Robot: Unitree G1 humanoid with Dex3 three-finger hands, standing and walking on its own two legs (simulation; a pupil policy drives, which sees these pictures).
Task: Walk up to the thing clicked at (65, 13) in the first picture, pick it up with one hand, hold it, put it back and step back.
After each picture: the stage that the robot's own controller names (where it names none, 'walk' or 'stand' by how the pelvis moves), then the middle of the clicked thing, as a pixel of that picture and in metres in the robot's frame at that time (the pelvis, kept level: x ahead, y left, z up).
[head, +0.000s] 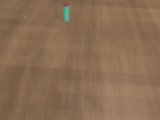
stand; (66, 12) +2.10 +0.17 -0.65
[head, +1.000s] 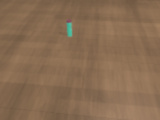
walk; (69, 28) +1.98 +0.26 -0.65
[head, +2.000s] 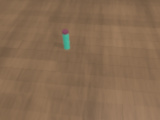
walk; (66, 39) +1.42 +0.23 -0.65
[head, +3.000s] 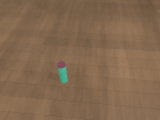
walk; (62, 72) +0.96 +0.20 -0.65
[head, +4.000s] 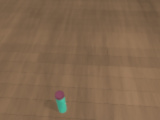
walk; (61, 102) +0.64 +0.18 -0.64
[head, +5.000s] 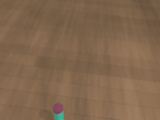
stand; (58, 115) +0.52 +0.13 -0.63
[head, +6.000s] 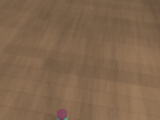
stand; out of the picture +0.48 +0.11 -0.65
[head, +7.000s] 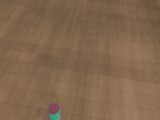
stand; (54, 115) +0.50 +0.16 -0.64
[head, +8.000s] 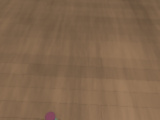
stand; out of the picture +0.48 +0.19 -0.65
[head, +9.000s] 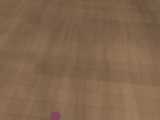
stand; out of the picture +0.49 +0.16 -0.66
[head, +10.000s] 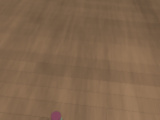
stand; out of the picture +0.49 +0.15 -0.66
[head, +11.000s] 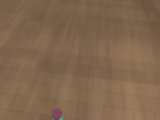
go down; out of the picture +0.49 +0.15 -0.66
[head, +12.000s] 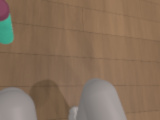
go down; (1, 25) +0.57 +0.22 -0.25
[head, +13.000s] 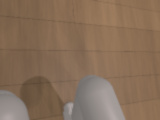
close in; out of the picture +0.55 +0.24 -0.24
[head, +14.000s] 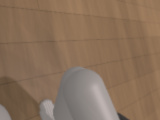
close in; out of the picture +0.54 +0.29 -0.18
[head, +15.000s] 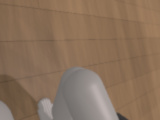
lift; out of the picture +0.50 +0.26 -0.19
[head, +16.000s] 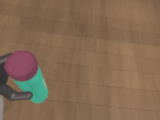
lift; (32, 82) +0.35 +0.15 +0.02
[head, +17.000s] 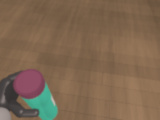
hold; (40, 99) +0.30 +0.13 +0.04
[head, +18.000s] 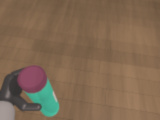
crouch; (42, 95) +0.32 +0.13 +0.00
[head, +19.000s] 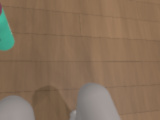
crouch; out of the picture +0.52 +0.18 -0.07
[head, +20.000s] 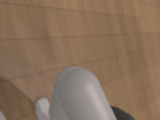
lower; out of the picture +0.48 +0.28 -0.19
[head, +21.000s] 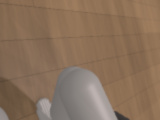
lower; out of the picture +0.48 +0.28 -0.19
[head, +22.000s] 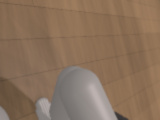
lower; out of the picture +0.48 +0.28 -0.19
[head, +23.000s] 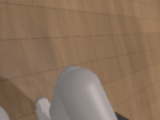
lower; out of the picture +0.49 +0.28 -0.19
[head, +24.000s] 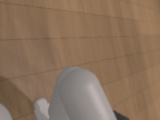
loosen; out of the picture +0.49 +0.26 -0.19
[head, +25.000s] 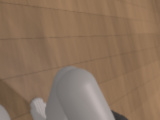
withdraw; out of the picture +0.49 +0.28 -0.20
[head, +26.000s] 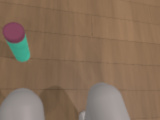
stand; (18, 45) +0.51 +0.22 -0.24
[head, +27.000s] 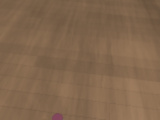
stand; out of the picture +0.45 +0.12 -0.59
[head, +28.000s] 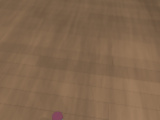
stand; out of the picture +0.47 +0.13 -0.60
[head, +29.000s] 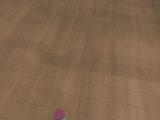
stand; out of the picture +0.46 +0.13 -0.61
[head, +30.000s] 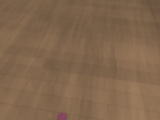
walk; out of the picture +0.47 +0.13 -0.66
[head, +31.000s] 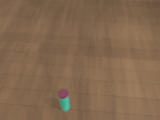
walk; (64, 100) +0.58 +0.14 -0.63
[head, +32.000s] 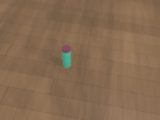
walk; (66, 57) +0.91 +0.10 -0.62
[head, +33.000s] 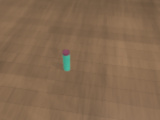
stand; (66, 60) +1.10 +0.13 -0.64
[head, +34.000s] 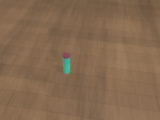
stand; (66, 63) +1.09 +0.12 -0.66
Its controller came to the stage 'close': yes
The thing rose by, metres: 0.68
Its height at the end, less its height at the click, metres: +0.00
